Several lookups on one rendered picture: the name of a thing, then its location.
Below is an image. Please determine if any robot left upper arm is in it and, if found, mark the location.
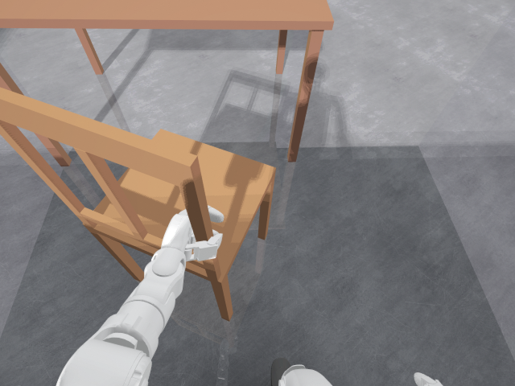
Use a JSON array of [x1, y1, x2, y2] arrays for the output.
[[60, 339, 152, 386]]

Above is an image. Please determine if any robot left hand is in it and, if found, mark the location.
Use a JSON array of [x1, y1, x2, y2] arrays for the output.
[[161, 206, 224, 261]]

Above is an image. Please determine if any robot right thigh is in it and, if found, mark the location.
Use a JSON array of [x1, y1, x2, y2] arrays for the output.
[[278, 369, 332, 386]]

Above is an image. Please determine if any right robot foot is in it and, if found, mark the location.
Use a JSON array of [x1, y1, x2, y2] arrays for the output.
[[271, 357, 291, 386]]

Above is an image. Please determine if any table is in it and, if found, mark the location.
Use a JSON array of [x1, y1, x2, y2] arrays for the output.
[[0, 0, 334, 166]]

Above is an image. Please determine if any left robot forearm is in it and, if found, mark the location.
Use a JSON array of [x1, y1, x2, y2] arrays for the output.
[[56, 248, 186, 386]]

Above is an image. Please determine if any chair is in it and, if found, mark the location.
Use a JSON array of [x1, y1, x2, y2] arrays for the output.
[[0, 88, 276, 322]]

